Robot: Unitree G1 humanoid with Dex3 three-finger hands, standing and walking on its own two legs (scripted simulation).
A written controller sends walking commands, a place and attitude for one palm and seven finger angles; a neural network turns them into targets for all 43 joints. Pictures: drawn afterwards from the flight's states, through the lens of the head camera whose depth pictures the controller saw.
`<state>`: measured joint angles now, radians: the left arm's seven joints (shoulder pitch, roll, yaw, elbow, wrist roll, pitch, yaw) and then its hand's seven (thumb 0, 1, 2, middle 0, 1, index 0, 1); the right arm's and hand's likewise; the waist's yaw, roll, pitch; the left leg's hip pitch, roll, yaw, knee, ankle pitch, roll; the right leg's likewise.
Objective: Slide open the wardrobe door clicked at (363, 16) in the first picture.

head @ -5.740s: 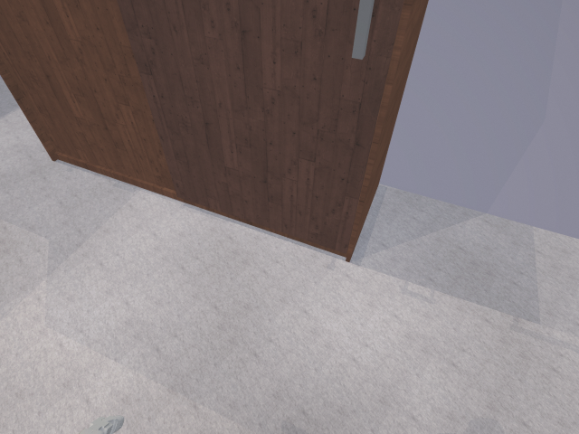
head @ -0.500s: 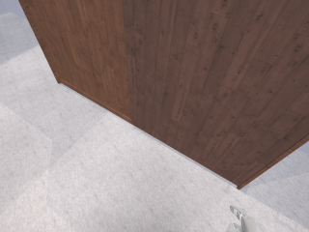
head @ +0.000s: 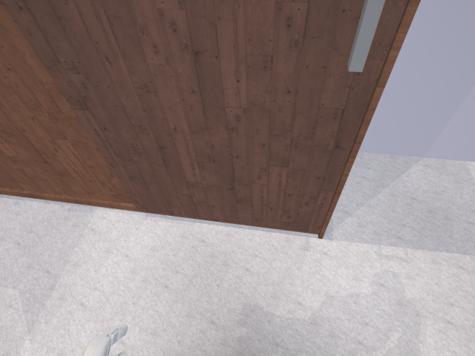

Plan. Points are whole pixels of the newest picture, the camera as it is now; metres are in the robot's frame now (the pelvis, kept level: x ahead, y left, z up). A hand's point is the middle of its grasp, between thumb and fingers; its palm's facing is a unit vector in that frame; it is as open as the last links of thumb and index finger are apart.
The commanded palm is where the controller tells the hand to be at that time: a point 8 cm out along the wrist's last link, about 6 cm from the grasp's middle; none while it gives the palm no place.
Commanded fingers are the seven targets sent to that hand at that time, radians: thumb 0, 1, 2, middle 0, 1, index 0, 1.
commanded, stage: turn to face it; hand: right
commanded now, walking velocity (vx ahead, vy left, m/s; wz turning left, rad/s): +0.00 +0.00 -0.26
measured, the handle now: out of the picture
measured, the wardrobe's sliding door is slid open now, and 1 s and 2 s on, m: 0.00 0.00 0.00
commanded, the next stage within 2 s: take the last steps up to it in 0.10 s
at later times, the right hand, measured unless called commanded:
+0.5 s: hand out of the picture +0.07 -0.19 -0.14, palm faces +0.07 +0.97 -0.21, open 7.4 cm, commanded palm none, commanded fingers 0.00 -0.90 -0.90 0.20 0.30 0.20 0.30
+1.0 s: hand out of the picture -0.01 -0.13 -0.16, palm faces +0.28 +0.95 -0.12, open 7.4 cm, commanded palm none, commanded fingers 0.00 -0.90 -0.90 0.20 0.30 0.20 0.30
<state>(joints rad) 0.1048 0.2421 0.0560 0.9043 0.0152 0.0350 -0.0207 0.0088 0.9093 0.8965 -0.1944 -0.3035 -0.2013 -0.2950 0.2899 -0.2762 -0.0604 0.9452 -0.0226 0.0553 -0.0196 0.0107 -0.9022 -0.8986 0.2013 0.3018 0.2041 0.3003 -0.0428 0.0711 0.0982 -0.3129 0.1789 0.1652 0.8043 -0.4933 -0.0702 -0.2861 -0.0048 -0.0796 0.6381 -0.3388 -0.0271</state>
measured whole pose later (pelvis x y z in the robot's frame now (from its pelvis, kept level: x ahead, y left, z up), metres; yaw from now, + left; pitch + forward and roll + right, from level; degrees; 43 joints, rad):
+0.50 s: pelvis +0.01 +0.00 +0.02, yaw -5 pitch -1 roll -1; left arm 0.35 0.19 0.04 1.05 0.03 0.01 0.02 0.01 0.91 0.90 -0.20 -0.30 -0.21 -0.30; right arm 0.21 -0.19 -0.03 0.98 -0.03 0.02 0.01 0.01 -0.91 -0.90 0.20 0.30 0.20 0.30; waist 0.04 -0.01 -0.01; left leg -0.24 0.05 0.06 0.60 -0.37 -0.05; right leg -0.18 0.05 0.01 0.43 -0.24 -0.04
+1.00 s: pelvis +0.14 -0.03 +0.00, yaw -9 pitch +0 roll +0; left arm 0.14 0.16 0.04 1.04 0.02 -0.03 -0.01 0.01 0.91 0.90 -0.19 -0.30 -0.20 -0.30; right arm 0.52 -0.07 -0.01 1.19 -0.02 -0.04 -0.02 0.01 -0.91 -0.90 0.20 0.30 0.20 0.30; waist -0.05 0.00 0.07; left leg -0.01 0.06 0.13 0.52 -0.47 -0.03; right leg -0.38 -0.04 -0.12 0.58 -0.15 -0.02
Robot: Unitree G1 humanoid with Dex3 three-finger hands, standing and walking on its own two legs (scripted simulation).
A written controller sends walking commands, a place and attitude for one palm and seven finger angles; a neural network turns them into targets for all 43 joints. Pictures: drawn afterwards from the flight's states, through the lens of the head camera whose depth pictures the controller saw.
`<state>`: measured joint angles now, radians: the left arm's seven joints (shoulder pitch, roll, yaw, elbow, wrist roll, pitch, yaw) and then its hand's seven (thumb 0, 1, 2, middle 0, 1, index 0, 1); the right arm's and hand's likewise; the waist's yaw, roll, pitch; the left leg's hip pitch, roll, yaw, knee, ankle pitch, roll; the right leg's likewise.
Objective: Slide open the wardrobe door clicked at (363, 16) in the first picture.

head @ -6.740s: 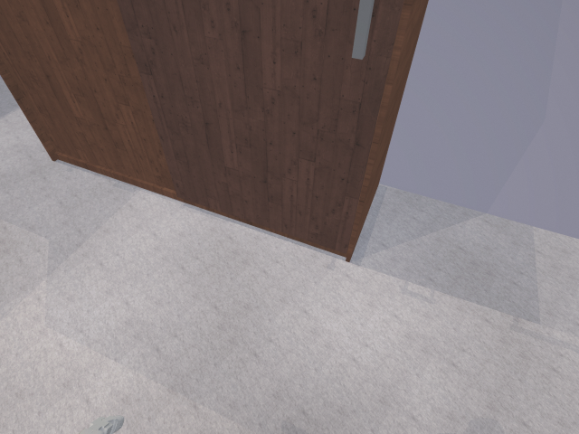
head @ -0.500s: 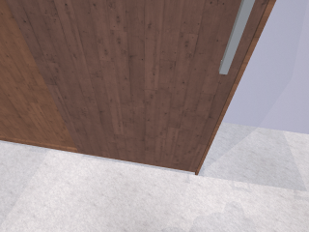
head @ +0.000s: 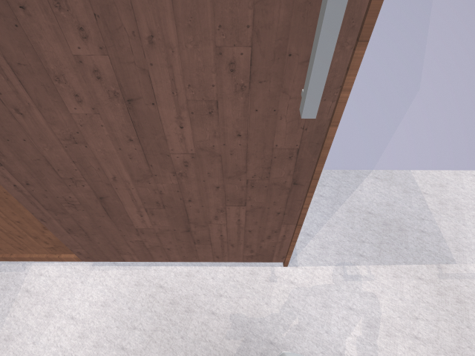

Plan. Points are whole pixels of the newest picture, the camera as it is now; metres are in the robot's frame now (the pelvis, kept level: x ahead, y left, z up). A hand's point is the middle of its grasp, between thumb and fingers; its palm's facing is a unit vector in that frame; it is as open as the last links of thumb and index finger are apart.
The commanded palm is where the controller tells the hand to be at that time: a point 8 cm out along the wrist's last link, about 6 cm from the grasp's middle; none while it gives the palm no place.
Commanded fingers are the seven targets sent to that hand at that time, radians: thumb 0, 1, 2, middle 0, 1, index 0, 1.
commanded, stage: come to a stop and stand still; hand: right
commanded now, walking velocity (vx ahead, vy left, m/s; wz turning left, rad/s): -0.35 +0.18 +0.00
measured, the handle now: (323, 27) +0.53 -0.12 +0.28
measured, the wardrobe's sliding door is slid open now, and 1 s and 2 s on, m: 0.00 0.00 0.00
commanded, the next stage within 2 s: look again from close up in 1.54 s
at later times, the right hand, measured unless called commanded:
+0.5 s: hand out of the picture +0.11 -0.15 -0.15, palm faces -0.01 +0.96 -0.29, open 7.4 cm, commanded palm none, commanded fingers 0.00 -0.90 -0.90 0.20 0.30 0.20 0.30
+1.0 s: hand out of the picture -0.01 -0.09 -0.16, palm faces +0.05 +0.98 -0.17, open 7.3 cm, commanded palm none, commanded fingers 0.00 -0.90 -0.90 0.20 0.30 0.20 0.30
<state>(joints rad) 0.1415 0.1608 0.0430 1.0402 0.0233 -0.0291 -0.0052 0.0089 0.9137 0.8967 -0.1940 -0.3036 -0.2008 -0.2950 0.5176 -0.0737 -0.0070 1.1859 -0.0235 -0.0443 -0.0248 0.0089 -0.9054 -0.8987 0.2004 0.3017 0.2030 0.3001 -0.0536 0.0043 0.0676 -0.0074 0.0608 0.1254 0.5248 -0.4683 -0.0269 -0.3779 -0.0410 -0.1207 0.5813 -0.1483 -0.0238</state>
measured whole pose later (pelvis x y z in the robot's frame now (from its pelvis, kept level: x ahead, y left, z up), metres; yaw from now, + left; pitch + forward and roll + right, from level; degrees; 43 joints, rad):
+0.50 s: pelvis +0.01 +0.05 +0.00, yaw +2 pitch -2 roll -1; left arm 0.19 0.21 0.08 1.00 0.02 0.04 0.02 0.00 0.91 0.90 -0.20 -0.30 -0.21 -0.30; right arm 0.19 -0.21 -0.06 0.93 -0.03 0.02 -0.02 0.00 -0.91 -0.90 0.19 0.30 0.20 0.30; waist 0.01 -0.02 0.05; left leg -0.28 0.06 0.05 0.62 -0.31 -0.03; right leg -0.34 -0.10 -0.12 0.62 -0.26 0.03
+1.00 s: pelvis -0.02 +0.08 +0.02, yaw +1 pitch -2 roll +0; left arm 0.29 0.12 0.01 1.13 0.02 0.01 0.04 0.01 0.91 0.90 -0.20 -0.30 -0.20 -0.30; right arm 0.27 -0.15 -0.02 1.12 -0.01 0.01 -0.02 0.01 -0.92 -0.90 0.20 0.30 0.20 0.30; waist -0.02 0.01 0.01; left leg -0.22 0.00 0.10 0.42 -0.17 0.04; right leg -0.10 -0.02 -0.03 0.42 -0.29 0.01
